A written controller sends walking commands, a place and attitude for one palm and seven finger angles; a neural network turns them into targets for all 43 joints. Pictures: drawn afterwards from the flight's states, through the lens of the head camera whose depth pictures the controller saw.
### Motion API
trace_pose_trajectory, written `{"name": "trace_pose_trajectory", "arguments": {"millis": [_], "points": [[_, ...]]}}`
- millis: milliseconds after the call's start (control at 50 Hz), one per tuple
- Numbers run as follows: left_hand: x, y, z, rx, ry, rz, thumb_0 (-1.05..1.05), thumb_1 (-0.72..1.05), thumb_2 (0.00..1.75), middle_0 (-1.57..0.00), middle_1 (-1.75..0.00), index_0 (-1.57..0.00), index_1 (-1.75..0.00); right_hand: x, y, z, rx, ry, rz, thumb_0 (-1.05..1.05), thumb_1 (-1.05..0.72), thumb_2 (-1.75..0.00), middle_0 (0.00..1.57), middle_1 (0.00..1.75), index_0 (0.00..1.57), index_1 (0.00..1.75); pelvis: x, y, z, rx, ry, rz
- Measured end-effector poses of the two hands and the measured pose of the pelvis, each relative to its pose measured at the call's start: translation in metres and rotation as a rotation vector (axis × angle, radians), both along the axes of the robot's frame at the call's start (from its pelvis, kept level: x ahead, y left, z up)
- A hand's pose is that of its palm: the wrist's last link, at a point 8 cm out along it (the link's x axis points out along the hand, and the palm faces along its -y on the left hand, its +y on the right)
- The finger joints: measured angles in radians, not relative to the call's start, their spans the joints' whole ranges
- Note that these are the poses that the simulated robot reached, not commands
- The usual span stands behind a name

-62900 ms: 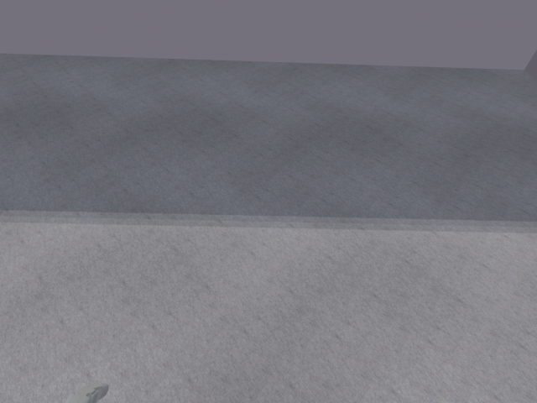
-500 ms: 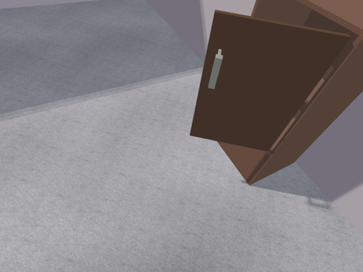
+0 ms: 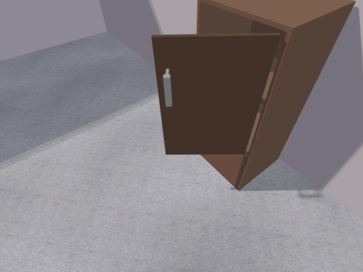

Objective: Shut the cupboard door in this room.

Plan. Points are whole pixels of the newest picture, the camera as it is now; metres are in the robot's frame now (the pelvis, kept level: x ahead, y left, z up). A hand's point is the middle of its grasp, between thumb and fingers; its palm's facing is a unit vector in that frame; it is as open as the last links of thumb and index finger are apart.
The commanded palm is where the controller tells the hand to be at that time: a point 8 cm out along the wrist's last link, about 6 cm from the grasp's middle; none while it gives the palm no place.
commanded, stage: take the last steps up to it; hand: left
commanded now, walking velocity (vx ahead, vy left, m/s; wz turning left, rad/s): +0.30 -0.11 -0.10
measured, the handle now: (168, 87) +0.71 +0.07 +0.02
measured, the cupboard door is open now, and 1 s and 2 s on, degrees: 52 52 52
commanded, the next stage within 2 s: come to a stop and stand still in 0.54 s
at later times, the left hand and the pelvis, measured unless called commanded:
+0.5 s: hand (115, 265) +0.19 +0.19 -0.18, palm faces -0.02 -0.99 -0.16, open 7.4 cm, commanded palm none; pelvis +0.15 +0.01 +0.00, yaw -3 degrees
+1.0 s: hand (149, 211) +0.33 +0.12 -0.16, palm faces +0.00 -0.98 -0.22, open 7.2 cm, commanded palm none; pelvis +0.24 -0.06 +0.00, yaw -2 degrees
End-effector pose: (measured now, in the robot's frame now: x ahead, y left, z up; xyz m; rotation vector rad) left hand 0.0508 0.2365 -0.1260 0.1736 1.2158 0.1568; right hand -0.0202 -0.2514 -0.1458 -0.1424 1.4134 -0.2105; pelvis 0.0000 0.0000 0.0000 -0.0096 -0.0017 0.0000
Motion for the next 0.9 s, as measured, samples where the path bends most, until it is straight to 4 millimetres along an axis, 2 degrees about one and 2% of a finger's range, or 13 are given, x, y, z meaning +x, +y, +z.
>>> {"name": "trace_pose_trajectory", "arguments": {"millis": [100, 180, 240, 300, 340, 380, 420, 500, 580, 680, 740, 820, 900], "points": [[-0.018, -0.017, -0.012, -0.045, 0.111, 0.018, 0.00, 0.91, 0.90, -0.20, -0.30, -0.20, -0.30, 0.053, -0.009, 0.012, -0.022, -0.081, 0.021, 0.01, -0.91, -0.90, 0.20, 0.30, 0.20, 0.30, 0.022, -0.006, 0.002, -0.010, 0.006, 0.004], [-0.026, -0.026, -0.024, -0.087, 0.202, 0.040, 0.00, 0.91, 0.90, -0.20, -0.30, -0.20, -0.30, 0.106, -0.003, 0.015, -0.034, -0.132, 0.053, 0.01, -0.91, -0.90, 0.20, 0.30, 0.20, 0.30, 0.047, -0.004, -0.002, -0.023, 0.011, 0.001], [-0.026, -0.025, -0.035, -0.114, 0.267, 0.061, 0.00, 0.91, 0.90, -0.20, -0.30, -0.20, -0.30, 0.150, 0.008, 0.015, -0.040, -0.178, 0.084, 0.01, -0.91, -0.90, 0.20, 0.30, 0.20, 0.30, 0.071, 0.002, -0.008, -0.029, 0.010, -0.002], [-0.015, -0.018, -0.048, -0.130, 0.318, 0.067, 0.00, 0.91, 0.90, -0.20, -0.30, -0.20, -0.30, 0.188, 0.019, 0.010, -0.055, -0.245, 0.101, 0.01, -0.91, -0.90, 0.20, 0.30, 0.20, 0.30, 0.096, 0.010, -0.019, -0.022, 0.001, -0.022], [0.003, -0.012, -0.049, -0.124, 0.328, 0.039, 0.00, 0.91, 0.90, -0.20, -0.30, -0.20, -0.30, 0.200, 0.026, 0.011, -0.056, -0.272, 0.092, 0.00, -0.91, -0.90, 0.20, 0.30, 0.20, 0.30, 0.107, 0.013, -0.019, -0.013, -0.013, -0.047], [0.030, -0.005, -0.045, -0.108, 0.305, 0.011, 0.00, 0.91, 0.90, -0.20, -0.30, -0.20, -0.30, 0.201, 0.029, 0.014, -0.052, -0.270, 0.068, 0.00, -0.91, -0.90, 0.20, 0.30, 0.20, 0.30, 0.117, 0.013, -0.015, -0.011, -0.020, -0.060], [0.063, 0.001, -0.038, -0.091, 0.254, -0.005, 0.01, 0.91, 0.90, -0.20, -0.30, -0.19, -0.30, 0.196, 0.032, 0.016, -0.045, -0.236, 0.047, 0.00, -0.91, -0.90, 0.21, 0.30, 0.20, 0.30, 0.127, 0.012, -0.008, -0.013, -0.024, -0.060], [0.132, 0.006, -0.021, -0.058, 0.124, -0.024, 0.00, 0.91, 0.90, -0.19, -0.30, -0.19, -0.30, 0.179, 0.022, 0.020, -0.044, -0.133, 0.008, 0.00, -0.94, -0.90, 0.21, 0.30, 0.20, 0.30, 0.148, 0.006, 0.003, -0.020, -0.019, -0.060], [0.191, -0.002, -0.007, -0.032, 0.035, -0.054, 0.00, 0.91, 0.90, -0.19, -0.30, -0.19, -0.30, 0.166, 0.011, 0.019, -0.018, -0.038, -0.033, 0.00, -0.93, -0.90, 0.21, 0.30, 0.20, 0.30, 0.170, -0.007, 0.007, -0.017, -0.011, -0.058], [0.249, -0.032, -0.003, -0.005, -0.010, -0.105, 0.00, 0.91, 0.90, -0.19, -0.30, -0.19, -0.30, 0.165, -0.011, 0.007, 0.022, 0.042, -0.091, 0.00, -0.92, -0.90, 0.21, 0.30, 0.20, 0.30, 0.203, -0.037, 0.001, 0.004, -0.001, -0.065], [0.272, -0.054, -0.012, 0.017, -0.034, -0.116, 0.00, 0.91, 0.90, -0.19, -0.30, -0.19, -0.30, 0.177, -0.029, -0.010, 0.043, 0.072, -0.106, 0.01, -0.91, -0.90, 0.21, 0.30, 0.20, 0.30, 0.225, -0.057, -0.012, 0.028, 0.008, -0.073], [0.280, -0.085, -0.010, -0.006, -0.003, -0.126, 0.00, 0.91, 0.90, -0.19, -0.30, -0.19, -0.30, 0.210, -0.043, -0.012, 0.044, 0.064, -0.100, 0.01, -0.91, -0.90, 0.20, 0.30, 0.20, 0.30, 0.239, -0.065, -0.007, 0.007, 0.010, -0.059], [0.285, -0.089, -0.007, -0.006, -0.020, -0.068, -0.01, 0.94, 0.90, -0.20, -0.30, -0.20, -0.30, 0.251, -0.051, -0.003, 0.030, 0.018, -0.049, 0.01, -0.91, -0.90, 0.20, 0.30, 0.20, 0.30, 0.242, -0.069, 0.000, 0.021, 0.010, -0.047]]}}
